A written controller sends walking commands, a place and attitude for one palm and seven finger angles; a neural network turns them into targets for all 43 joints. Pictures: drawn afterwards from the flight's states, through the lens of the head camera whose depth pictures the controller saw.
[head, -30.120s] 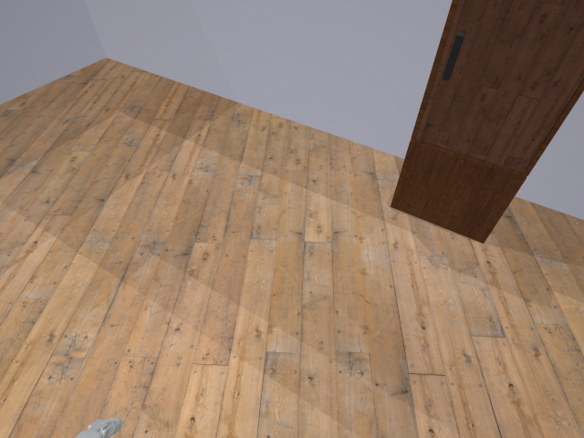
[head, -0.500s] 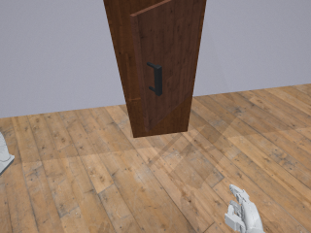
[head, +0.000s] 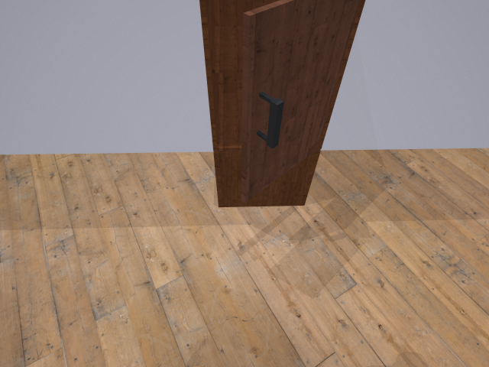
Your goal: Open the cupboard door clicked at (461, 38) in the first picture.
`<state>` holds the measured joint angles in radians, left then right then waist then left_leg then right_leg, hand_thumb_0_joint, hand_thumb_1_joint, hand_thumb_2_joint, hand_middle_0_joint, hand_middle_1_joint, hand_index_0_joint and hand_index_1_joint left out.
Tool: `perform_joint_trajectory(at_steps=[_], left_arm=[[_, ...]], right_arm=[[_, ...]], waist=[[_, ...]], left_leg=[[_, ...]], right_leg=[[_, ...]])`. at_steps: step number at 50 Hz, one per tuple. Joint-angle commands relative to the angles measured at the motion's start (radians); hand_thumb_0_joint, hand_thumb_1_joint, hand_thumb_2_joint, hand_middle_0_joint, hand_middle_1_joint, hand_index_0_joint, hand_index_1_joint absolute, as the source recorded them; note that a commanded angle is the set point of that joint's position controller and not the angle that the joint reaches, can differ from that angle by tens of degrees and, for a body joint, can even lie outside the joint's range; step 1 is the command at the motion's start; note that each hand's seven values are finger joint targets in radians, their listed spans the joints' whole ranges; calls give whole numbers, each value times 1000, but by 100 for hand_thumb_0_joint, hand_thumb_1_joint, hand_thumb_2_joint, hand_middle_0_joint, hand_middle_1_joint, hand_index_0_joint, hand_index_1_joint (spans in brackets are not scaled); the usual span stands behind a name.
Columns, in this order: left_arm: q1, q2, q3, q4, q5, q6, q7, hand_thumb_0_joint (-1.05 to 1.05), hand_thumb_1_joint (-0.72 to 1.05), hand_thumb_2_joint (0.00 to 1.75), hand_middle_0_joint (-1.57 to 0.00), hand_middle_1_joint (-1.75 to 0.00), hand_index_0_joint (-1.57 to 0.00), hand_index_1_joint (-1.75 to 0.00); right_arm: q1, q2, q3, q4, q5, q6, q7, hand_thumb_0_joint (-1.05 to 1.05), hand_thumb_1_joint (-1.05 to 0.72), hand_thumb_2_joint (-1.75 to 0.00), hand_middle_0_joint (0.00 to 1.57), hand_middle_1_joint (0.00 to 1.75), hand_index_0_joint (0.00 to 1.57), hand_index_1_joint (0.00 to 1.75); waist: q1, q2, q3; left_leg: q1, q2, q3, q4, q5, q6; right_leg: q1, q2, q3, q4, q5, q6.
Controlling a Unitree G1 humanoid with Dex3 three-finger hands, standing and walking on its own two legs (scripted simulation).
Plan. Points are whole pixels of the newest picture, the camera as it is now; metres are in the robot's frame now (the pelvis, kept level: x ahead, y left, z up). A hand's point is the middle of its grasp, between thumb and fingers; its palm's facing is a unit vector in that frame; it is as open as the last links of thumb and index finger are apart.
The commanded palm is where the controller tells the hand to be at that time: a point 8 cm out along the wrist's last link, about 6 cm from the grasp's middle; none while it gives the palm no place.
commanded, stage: let the arm hang, fingers relaxed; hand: left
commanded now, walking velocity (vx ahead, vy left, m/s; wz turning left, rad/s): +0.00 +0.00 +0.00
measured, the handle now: (268, 120) +0.66 -0.01 +0.00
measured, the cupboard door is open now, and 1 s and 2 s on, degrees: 40 40 40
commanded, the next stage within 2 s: look to check the result in 0.62 s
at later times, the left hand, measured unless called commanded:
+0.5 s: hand out of the picture -0.02 +0.17 -0.17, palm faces +0.03 -0.98 -0.18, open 7.3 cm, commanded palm none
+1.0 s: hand out of the picture -0.04 +0.18 -0.17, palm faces +0.05 -0.98 -0.17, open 7.4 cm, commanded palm none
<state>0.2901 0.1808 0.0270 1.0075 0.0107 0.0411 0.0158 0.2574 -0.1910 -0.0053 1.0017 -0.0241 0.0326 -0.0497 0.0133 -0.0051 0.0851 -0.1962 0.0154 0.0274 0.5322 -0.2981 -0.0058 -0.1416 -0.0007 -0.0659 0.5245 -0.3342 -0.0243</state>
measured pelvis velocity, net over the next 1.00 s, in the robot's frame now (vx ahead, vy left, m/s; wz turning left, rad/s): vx -0.01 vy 0.02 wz -0.01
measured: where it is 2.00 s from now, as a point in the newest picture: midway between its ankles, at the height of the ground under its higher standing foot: outside the picture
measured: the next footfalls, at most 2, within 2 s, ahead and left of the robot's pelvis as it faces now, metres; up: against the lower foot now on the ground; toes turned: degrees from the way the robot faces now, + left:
none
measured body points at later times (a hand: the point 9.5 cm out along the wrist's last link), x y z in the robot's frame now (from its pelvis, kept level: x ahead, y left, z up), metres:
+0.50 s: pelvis -0.01 +0.01 +0.01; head -0.01 +0.00 +0.46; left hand -0.02 +0.23 -0.15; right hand -0.04 -0.20 -0.16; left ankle -0.01 +0.12 -0.73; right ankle -0.04 -0.10 -0.73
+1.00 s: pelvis -0.01 +0.02 +0.01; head +0.00 +0.02 +0.46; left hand -0.04 +0.23 -0.15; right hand -0.03 -0.18 -0.16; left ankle -0.01 +0.12 -0.73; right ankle -0.04 -0.10 -0.73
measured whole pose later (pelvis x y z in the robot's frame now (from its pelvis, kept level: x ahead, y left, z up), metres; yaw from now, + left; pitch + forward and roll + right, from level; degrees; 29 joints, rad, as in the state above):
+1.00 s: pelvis -0.01 +0.02 +0.01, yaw -1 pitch -2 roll +0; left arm 0.31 0.11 0.01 1.17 0.01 0.00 0.03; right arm 0.29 -0.12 0.01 1.15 -0.02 0.00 -0.04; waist 0.00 0.01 0.05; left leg -0.17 -0.01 0.05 0.42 -0.22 0.03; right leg -0.13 -0.02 -0.04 0.42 -0.26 0.01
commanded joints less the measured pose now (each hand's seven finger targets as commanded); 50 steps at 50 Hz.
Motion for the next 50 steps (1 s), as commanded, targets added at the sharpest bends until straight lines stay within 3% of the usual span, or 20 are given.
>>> perform_joint_trajectory(at_steps=[1, 2, 5, 8, 17, 23, 37, 50], left_arm=[[11, 104, 4, 11, -1, -47, 4, 0, 90, 90, -20, -30, -20, -30], [7, 97, 1, 22, -3, -50, 6, 0, 90, 90, -20, -30, -20, -30], [14, 92, -2, 49, -6, -52, 10, 0, 90, 90, -20, -30, -20, -30], [25, 83, -3, 76, -6, -57, 14, 0, 90, 90, -20, -30, -20, -30], [38, 67, -4, 120, -7, -53, 17, 0, 90, 90, -20, -30, -20, -30], [51, 53, -4, 132, -7, -53, 18, 0, 90, 90, -20, -30, -20, -30], [87, 27, -2, 148, -6, -54, 21, 0, 90, 90, -20, -30, -20, -30], [95, 23, -3, 148, -2, -54, 22, 0, 90, 90, -20, -30, -20, -30]], right_arm=[[23, -87, -19, -17, 7, -20, 4, 0, -90, -90, 20, 30, 20, 30], [37, -80, -17, -2, 5, -20, 5, 0, -90, -90, 20, 30, 20, 30], [48, -70, -9, 40, 4, -27, 10, 0, -90, -90, 20, 30, 20, 30], [55, -69, -5, 70, 4, -33, 8, 0, -90, -90, 20, 30, 20, 30], [69, -40, 6, 129, 2, -33, 9, 0, -90, -90, 20, 30, 20, 30], [89, -29, 5, 140, 2, -34, 6, 0, -90, -90, 20, 30, 20, 30], [119, -19, 3, 139, 4, -40, 2, 0, -90, -90, 20, 30, 20, 30], [110, -19, 0, 136, 5, -40, 5, 0, -90, -90, 20, 30, 20, 30]], waist=[[-27, -81, -30], [-34, -90, -22], [-28, -23, -34], [-23, -62, -47], [-16, 10, 25], [-18, 27, 23], [-19, -1, -2], [-21, -3, 20]], left_leg=[[27, 63, -58, -110, 154, 28], [48, 62, -59, -117, 169, 29], [53, 71, -64, -149, 199, 34], [56, 78, -66, -163, 241, 35], [20, 74, -67, -194, 193, 34], [14, 73, -66, -200, 166, 35], [22, 77, -79, -193, 187, 44], [14, 75, -81, -201, 171, 45]], right_leg=[[-36, -130, 144, -195, 244, -27], [-54, -129, 139, -202, 245, -29], [-37, -114, 125, -196, 234, -17], [-11, -110, 115, -189, 284, -11], [-35, -106, 115, -212, 182, -10], [-40, -101, 119, -214, 149, -11], [-43, -99, 105, -192, 160, -6], [-58, -100, 102, -189, 156, 1]])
